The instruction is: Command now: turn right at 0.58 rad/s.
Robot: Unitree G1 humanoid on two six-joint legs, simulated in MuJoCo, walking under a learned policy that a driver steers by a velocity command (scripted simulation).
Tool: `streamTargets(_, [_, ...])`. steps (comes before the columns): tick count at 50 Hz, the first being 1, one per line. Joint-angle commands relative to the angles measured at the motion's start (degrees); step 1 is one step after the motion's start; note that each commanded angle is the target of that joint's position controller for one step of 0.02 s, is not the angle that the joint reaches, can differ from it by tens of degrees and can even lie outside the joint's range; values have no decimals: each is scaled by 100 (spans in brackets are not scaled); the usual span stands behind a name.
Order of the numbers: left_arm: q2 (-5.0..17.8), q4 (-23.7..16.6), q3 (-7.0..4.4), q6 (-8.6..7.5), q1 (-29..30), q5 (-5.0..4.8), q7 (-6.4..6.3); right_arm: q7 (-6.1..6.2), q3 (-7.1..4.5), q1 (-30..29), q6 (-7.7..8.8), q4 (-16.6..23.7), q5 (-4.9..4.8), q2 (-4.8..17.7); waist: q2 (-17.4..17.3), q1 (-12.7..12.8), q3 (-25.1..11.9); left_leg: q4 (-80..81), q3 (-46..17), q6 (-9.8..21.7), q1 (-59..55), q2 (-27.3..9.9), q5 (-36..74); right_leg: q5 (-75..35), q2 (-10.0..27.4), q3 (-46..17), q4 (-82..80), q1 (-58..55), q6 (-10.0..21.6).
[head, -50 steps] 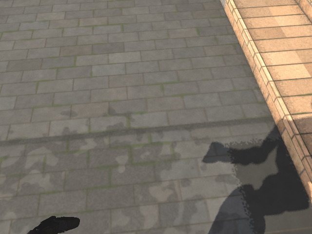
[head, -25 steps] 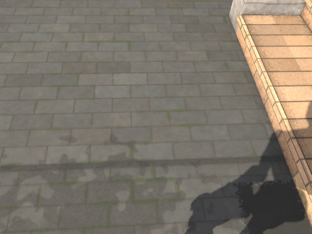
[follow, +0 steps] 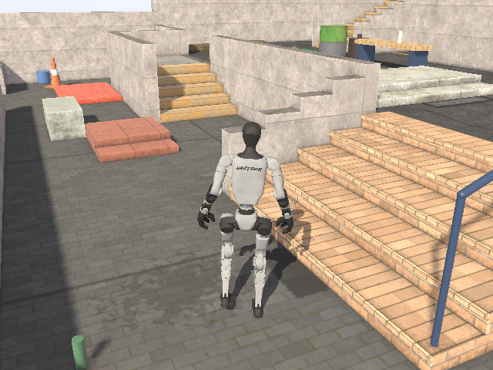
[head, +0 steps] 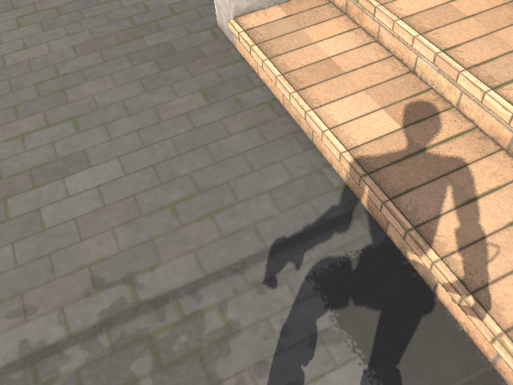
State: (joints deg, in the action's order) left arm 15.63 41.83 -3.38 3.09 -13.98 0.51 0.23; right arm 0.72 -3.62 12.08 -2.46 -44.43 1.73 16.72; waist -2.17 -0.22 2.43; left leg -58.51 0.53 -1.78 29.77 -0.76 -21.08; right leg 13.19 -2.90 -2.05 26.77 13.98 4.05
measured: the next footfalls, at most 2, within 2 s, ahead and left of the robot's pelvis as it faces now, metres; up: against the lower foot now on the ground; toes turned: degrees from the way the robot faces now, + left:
left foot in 0.32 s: +0.06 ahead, +0.11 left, +0.00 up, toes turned -16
right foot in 0.76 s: -0.05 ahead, -0.08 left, +0.00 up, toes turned -27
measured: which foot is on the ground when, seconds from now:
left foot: up 0.00-0.30, down 0.32-0.76, up 0.78-1.00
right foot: down 0.00-0.32, up 0.34-0.74, down 0.76-1.00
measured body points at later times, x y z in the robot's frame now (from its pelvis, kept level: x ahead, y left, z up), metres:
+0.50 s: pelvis -0.01 +0.03 +0.00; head +0.03 +0.05 +0.45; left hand +0.18 +0.28 -0.13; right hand +0.05 -0.27 -0.08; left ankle +0.02 +0.12 -0.74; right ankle -0.07 -0.07 -0.66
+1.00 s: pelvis -0.05 +0.00 +0.00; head -0.03 -0.05 +0.45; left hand +0.21 +0.16 -0.09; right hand -0.11 -0.30 -0.13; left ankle +0.04 +0.12 -0.67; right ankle -0.08 -0.06 -0.74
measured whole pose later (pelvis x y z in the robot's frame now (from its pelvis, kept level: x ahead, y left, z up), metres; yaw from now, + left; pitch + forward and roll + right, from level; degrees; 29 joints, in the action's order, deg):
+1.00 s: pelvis -0.05 +0.00 +0.00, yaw -35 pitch +0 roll +2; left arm 17.2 39.9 -3.2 2.5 -12.5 0.1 0.6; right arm 0.1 -3.4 11.4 -3.7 -40.9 1.4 18.4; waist -2.3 0.1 4.5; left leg -58.0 -1.4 -2.6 27.9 -1.0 -21.3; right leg 11.3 -5.6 -6.3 23.9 12.2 4.8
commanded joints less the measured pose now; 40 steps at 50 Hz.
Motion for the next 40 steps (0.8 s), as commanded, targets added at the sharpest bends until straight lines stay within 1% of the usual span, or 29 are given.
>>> streamTargets(1, [878, -408, -236, -125, 71, -50, -18, -24, -106, 16, 52, 361, -24, 407, 707, 4, -526, -181, -216, -61, 463, 18, 107, -2278, 1284, -1455, -794, -868, 887])
streamTargets(2, [908, -388, -253, -125, -37, -40, -26, -15, -88, -71, 34, 410, -40, 371, 757, 66, -484, 25, -238, -80, 532, 21, 78, -2137, 1289, -1562, -789, -970, 912])
streamTargets(5, [967, -378, -288, -103, -248, 3, -46, 19, -60, -262, 10, 534, -48, 378, 923, 225, -423, 597, -302, -91, 481, 77, -71, -1711, 1318, -1922, -766, -1052, 998])
streamTargets(9, [1092, -427, -344, -79, -210, 49, -11, 53, -13, -348, 54, 677, -92, 371, 918, 259, -450, 1259, -323, -4, -107, 243, -275, -1748, 1249, -2283, -615, -731, 1017])
streamTargets(11, [1123, -457, -364, -65, -87, 65, 23, 76, 2, -288, 83, 722, -135, 397, 951, 217, -507, 1606, -322, 60, -511, 356, -327, -1977, 1177, -2469, -530, -558, 938])
streamTargets(13, [1123, -479, -376, -54, 92, 52, 54, 105, 16, -103, 123, 737, -171, 411, 995, 105, -554, 2166, -339, 148, -1014, 463, -282, -2104, 1073, -2678, -460, -394, 786])
streamTargets(14, [1102, -493, -374, -48, 238, 25, 62, 132, 27, 77, 151, 707, -175, 390, 968, -31, -561, 2709, -328, 192, -1411, 499, -25, -1989, 953, -2709, -385, -229, 636])
streamTargets(15, [1047, -519, -359, -48, 411, -29, 50, 179, 27, 320, 192, 654, -151, 388, 887, -221, -545, 3581, -328, 234, -1985, 451, 513, -1573, 743, -2644, -230, 90, 385])
streamTargets(16, [826, -566, -298, -75, 368, -73, 29, 241, -41, 423, 233, 649, -87, 700, 421, -201, -582, 4246, -926, 384, -2567, -237, 494, -540, 381, -2342, 185, 639, 41])
streamTargets(17, [372, -636, -195, -109, 25, -100, 17, 266, -123, 148, 217, 806, -24, 1244, -919, 64, -602, 4692, -2486, 874, -3002, -1783, 595, 1301, -503, -1150, 1404, 1518, -308])
streamTargets(18, [899, -573, -324, -87, 52, 106, -31, 207, -166, -17, 174, 845, 12, 1321, -923, -1, -379, 4572, -2839, 1496, -2188, -2275, 1406, 2070, -619, -482, 2539, 1723, -389])
streamTargets(19, [1065, -496, -389, -64, 56, 151, -12, 160, -68, -108, 180, 897, -12, 929, -487, 111, -273, 4459, -2458, 1605, -1915, -2097, 1870, 1848, -335, -568, 3238, 1539, -409])
streamTargets(20, [1014, -365, -396, -27, -46, 131, 37, 128, 15, -397, 191, 935, -53, 633, -303, 249, -136, 4378, -1815, 1449, -1736, -1688, 2073, 1495, -270, -525, 3619, 1452, -438])
streamTargets(21, [964, -286, -393, 17, -173, 99, 95, 126, 47, -606, 190, 997, -39, 540, -408, 335, -147, 4307, -1299, 1272, -1789, -1336, 2221, 1202, -256, -430, 3896, 1451, -494])
streamTargets(22, [923, -258, -378, 56, -239, 70, 160, 160, 50, -638, 199, 1017, -30, 538, -611, 319, -194, 4231, -997, 1232, -1961, -1175, 2534, 1064, -241, -321, 4071, 1553, -571])
streamTargets(23, [884, -252, -352, 73, -208, 38, 199, 168, 45, -546, 203, 1009, -20, 544, -632, 244, -233, 4161, -786, 1232, -2131, -1100, 2802, 1019, -212, -225, 4042, 1619, -650])
streamTargets(24, [849, -289, -328, 84, -77, 17, 220, 169, 29, -390, 205, 973, -18, 561, -611, 136, -260, 4106, -693, 1265, -2326, -1117, 2945, 1003, -180, -154, 3933, 1696, -713])
streamTargets(26, [773, -391, -283, 108, 201, 10, 242, 168, -13, -71, 211, 876, -35, 627, -593, -59, -302, 4026, -674, 1357, -2739, -1278, 3055, 1051, -87, -87, 3569, 1845, -788])
streamTargets(27, [730, -427, -259, 123, 288, 11, 250, 163, -38, 41, 213, 833, -34, 667, -624, -123, -322, 3996, -663, 1391, -2869, -1357, 3069, 1111, -35, -53, 3345, 1840, -796])
streamTargets(29, [654, -488, -211, 145, 395, 7, 272, 132, -78, 96, 216, 790, -20, 736, -692, -170, -356, 3933, -558, 1402, -2897, -1456, 3039, 1237, 71, 65, 2828, 1615, -767])
streamTargets(31, [577, -559, -156, 150, 479, -15, 293, 75, -112, 22, 217, 785, -5, 807, -780, -176, -378, 3850, -360, 1357, -2676, -1485, 3005, 1352, 146, 246, 2224, 1138, -677])
streamTargets(33, [598, -611, -139, 132, 475, -56, 289, 19, -154, -15, 206, 756, 9, 909, -901, -169, -440, 3699, -221, 1309, -2489, -1522, 3161, 1418, 116, 464, 1729, 684, -569])
streamTargets(35, [613, -633, -134, 95, 390, -74, 276, -20, -186, -24, 184, 718, -19, 991, -912, -103, -493, 3452, -140, 1209, -2405, -1572, 3187, 1200, 77, 597, 1107, 340, -449])
streamTargets(36, [576, -591, -125, 59, 228, -43, 259, -29, -193, -100, 165, 708, -74, 1009, -800, 51, -515, 3174, 23, 1052, -2228, -1511, 3013, 750, 25, 667, 460, -31, -364])
streamTargets(37, [621, -530, -130, 2, 71, 25, 206, -33, -194, -48, 149, 659, -115, 976, -534, 169, -530, 2770, 238, 761, -1883, -1406, 2539, 79, -14, 556, -313, -519, -284])
streamTargets(38, [989, -522, -206, -84, -83, 127, 136, -55, -159, 166, 123, 646, -86, 791, 488, 208, -522, 1683, 659, 354, -1036, -1044, 1341, -157, 704, -704, -1068, -1144, -115])
streamTargets(39, [1931, -692, -409, -143, -107, 54, 111, -42, -1, -12, 63, 1085, -17, 291, 2026, 98, -289, 655, 845, -71, 581, 12, -1541, -2169, 2402, -3093, -1135, -1265, 649])
streamTargets(40, [1775, -547, -457, -146, -625, 19, 106, 47, -43, -385, -29, 1080, 4, 570, 1332, 569, -529, -185, -60, -39, 428, -42, -1672, -2675, 2465, -2870, -901, -1099, 1257])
